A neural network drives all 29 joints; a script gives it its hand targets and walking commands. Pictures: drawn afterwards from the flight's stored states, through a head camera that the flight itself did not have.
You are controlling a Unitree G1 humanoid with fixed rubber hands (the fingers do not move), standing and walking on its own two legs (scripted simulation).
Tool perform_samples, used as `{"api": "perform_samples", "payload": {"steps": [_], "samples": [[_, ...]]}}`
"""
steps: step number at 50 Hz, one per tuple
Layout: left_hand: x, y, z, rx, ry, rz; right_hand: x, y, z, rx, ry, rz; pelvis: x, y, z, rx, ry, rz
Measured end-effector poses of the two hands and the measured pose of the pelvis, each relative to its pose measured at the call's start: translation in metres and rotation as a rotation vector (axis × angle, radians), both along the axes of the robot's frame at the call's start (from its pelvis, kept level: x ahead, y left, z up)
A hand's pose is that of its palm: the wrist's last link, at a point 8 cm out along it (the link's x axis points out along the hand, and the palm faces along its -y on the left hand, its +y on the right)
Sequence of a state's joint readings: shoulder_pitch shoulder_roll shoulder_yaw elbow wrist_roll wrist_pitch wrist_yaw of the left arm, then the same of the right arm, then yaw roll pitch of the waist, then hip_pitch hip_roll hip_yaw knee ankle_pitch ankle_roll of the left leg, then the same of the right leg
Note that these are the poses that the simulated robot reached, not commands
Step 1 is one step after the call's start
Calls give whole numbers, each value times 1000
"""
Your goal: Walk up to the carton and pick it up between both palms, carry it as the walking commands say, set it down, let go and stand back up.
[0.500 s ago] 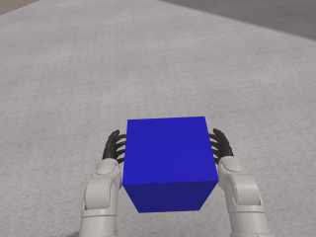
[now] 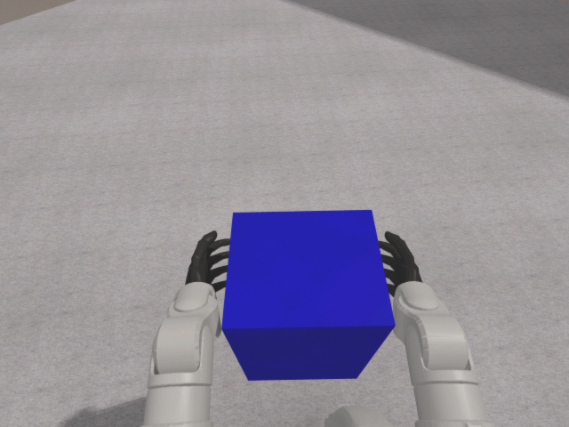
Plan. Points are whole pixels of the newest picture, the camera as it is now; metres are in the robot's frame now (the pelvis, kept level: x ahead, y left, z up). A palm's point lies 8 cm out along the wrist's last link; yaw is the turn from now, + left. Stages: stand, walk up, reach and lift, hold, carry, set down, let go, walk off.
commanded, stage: carry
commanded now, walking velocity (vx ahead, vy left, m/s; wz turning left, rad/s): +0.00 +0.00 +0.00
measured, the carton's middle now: (302, 305) +0.29 +0.00 -0.04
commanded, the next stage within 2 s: none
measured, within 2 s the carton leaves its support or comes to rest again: neither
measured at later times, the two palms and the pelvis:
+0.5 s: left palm (154, 89) +0.63 +0.25 +0.12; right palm (311, 85) +0.63 -0.03 +0.13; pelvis +0.36 +0.11 +0.04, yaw +0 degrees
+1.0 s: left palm (164, 1) +0.96 +0.29 +0.14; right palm (280, 9) +0.89 +0.02 +0.15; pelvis +0.67 +0.22 +0.07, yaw -15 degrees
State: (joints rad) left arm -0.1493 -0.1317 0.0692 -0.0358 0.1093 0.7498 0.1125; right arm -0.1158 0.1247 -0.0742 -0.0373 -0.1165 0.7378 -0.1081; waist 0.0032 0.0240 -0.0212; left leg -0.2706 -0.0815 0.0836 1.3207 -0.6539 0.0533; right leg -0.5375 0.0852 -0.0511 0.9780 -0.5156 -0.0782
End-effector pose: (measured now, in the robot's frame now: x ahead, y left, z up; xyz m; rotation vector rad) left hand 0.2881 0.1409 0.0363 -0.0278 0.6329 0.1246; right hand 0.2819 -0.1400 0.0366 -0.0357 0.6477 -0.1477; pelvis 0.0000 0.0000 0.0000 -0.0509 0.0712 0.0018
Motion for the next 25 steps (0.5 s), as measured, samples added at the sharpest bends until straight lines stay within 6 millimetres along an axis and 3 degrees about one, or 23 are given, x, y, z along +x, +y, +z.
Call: {"api": "perform_samples", "payload": {"steps": [8,11,19,25], "samples": [[103,50,-2,-66,42,82,126,51,17,-52,40,70,112,30,19,-4,49,48],[149,68,16,-58,11,78,169,69,30,-11,13,45,159,50,19,-17,26,31],[262,97,71,-54,-11,37,267,97,77,31,-8,-25,267,91,47,-56,14,-5],[343,112,86,-60,-22,27,344,112,94,24,-18,-34,359,108,45,-64,-30,-3]]}}
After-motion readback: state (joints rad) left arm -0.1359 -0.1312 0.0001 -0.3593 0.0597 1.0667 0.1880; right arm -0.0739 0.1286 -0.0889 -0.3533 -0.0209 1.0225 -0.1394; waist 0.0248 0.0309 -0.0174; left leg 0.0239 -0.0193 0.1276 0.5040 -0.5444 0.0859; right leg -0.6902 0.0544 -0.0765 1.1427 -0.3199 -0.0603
